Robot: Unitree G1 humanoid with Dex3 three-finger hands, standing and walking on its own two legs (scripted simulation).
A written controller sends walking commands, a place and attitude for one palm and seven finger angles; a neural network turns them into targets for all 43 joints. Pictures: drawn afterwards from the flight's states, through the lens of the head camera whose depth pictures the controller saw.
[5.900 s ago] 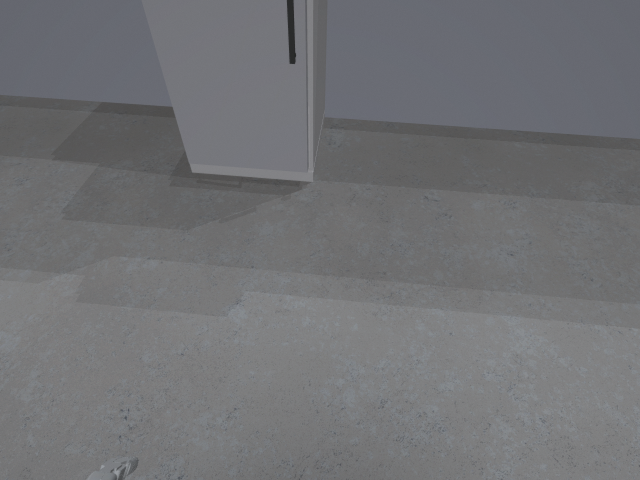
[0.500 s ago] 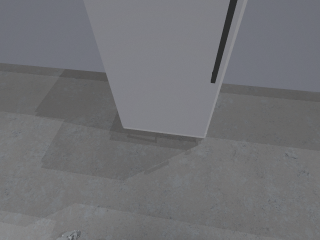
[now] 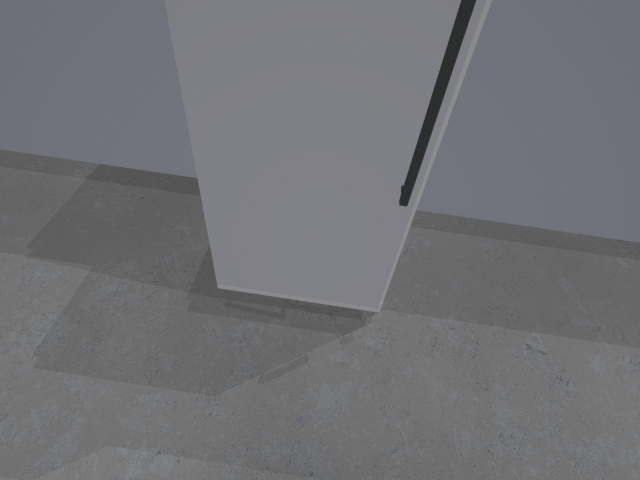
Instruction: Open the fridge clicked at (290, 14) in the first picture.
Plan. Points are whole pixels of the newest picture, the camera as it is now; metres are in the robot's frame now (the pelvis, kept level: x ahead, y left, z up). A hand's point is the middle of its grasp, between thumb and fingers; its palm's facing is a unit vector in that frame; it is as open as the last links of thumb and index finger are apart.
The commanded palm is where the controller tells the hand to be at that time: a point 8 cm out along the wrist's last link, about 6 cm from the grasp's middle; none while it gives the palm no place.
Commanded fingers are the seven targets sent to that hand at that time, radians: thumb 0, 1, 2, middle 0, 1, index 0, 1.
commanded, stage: take the last steps up to it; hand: right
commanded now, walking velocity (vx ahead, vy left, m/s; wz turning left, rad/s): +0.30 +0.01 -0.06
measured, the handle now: (430, 111) +0.78 -0.16 +0.10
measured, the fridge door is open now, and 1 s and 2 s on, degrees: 0 0 0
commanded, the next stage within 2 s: come to a stop and stand still in 0.80 s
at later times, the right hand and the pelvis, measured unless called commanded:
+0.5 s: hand out of the picture +0.02 -0.16 -0.17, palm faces +0.17 +0.98 -0.12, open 7.4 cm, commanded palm none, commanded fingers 0.00 -0.90 -0.90 0.20 0.30 0.20 0.30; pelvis +0.16 -0.04 -0.02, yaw -2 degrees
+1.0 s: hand (442, 337) +0.42 -0.21 -0.16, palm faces -0.03 +0.98 -0.18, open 7.3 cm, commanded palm none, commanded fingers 0.00 -0.90 -0.90 0.20 0.30 0.20 0.30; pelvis +0.32 -0.04 +0.00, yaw +0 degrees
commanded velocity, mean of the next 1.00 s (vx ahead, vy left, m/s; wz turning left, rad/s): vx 0.18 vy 0.02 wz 0.00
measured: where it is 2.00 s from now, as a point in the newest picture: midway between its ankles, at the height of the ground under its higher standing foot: outside the picture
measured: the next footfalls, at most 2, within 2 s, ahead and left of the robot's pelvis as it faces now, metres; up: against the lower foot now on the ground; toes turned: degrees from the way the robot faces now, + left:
right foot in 0.46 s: +0.27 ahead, -0.12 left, +0.00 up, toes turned -10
left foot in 1.02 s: +0.44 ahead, +0.08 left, +0.00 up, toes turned +6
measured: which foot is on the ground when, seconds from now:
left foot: down 0.00-0.48, up 0.50-1.00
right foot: up 0.00-0.44, down 0.46-1.00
